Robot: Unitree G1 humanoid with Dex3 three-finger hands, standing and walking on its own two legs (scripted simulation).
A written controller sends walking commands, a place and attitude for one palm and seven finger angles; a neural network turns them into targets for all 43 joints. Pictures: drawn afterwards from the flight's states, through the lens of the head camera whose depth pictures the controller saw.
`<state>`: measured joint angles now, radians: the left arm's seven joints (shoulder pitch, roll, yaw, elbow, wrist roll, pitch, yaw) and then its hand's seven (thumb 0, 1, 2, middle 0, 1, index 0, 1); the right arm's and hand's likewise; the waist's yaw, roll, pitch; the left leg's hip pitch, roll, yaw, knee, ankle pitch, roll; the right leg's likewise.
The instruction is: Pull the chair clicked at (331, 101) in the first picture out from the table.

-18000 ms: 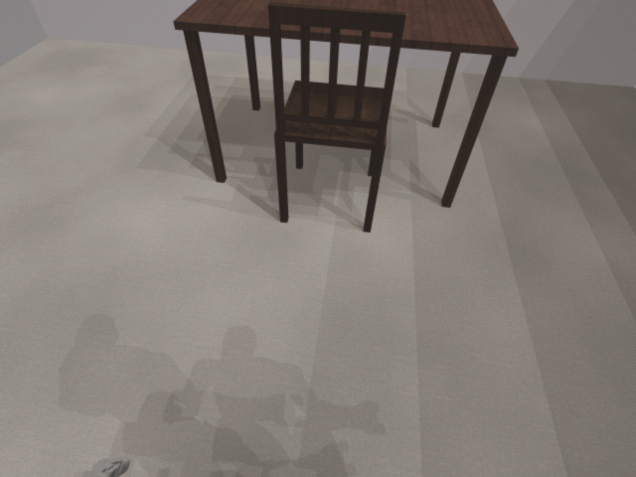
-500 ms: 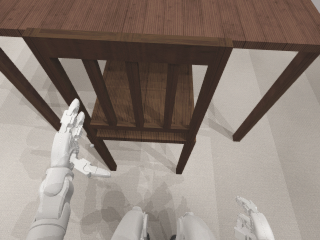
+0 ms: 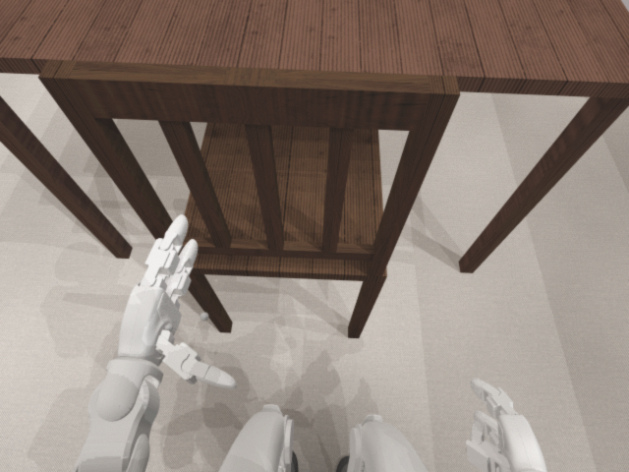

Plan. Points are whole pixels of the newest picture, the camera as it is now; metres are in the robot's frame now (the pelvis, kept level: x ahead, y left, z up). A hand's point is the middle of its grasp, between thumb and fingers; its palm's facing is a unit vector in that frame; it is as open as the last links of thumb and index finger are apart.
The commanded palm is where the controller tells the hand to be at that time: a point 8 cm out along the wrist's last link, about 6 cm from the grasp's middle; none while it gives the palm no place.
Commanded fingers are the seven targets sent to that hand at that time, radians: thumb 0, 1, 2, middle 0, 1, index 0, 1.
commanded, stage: aim the fingers beside a spindle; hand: left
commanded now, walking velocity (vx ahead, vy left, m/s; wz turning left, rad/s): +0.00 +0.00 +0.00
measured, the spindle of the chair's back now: (268, 195) +0.47 +0.09 +0.02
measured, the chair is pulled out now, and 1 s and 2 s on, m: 0.00 0.00 0.00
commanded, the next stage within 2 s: push the fingers through the gap in 0.10 s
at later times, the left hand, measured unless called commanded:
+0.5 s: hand (198, 275) +0.35 +0.17 +0.00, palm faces +0.02 -1.00 -0.06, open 16.9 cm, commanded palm +0.32 +0.21 +0.01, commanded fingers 0.00 -0.50 0.30 -0.06 -0.08 -0.06 -0.08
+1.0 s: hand (200, 248) +0.38 +0.17 +0.02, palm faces +0.00 -1.00 -0.05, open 16.9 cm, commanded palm +0.37 +0.22 +0.01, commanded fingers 0.00 -0.50 0.30 -0.06 -0.08 -0.06 -0.08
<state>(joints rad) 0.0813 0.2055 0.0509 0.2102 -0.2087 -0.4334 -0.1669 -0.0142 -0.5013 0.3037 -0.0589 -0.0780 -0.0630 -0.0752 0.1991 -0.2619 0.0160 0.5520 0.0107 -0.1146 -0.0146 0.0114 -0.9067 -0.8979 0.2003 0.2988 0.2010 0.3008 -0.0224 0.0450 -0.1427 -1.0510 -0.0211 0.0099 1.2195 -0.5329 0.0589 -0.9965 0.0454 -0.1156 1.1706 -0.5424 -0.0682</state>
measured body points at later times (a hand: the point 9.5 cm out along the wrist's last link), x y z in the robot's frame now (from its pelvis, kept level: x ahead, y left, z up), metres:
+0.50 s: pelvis -0.01 +0.00 -0.02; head +0.11 +0.01 +0.42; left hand +0.34 +0.22 +0.00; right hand +0.16 -0.24 -0.12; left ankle +0.02 +0.08 -0.64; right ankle +0.01 -0.08 -0.64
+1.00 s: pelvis +0.00 +0.00 -0.01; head +0.12 +0.01 +0.43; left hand +0.38 +0.22 +0.02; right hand +0.13 -0.25 -0.12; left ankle +0.02 +0.08 -0.64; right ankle +0.01 -0.08 -0.64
